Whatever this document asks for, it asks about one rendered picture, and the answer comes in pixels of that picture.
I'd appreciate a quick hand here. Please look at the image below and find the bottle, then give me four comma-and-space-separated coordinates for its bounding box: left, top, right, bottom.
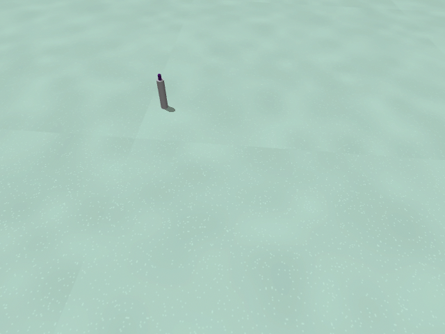
156, 74, 168, 109

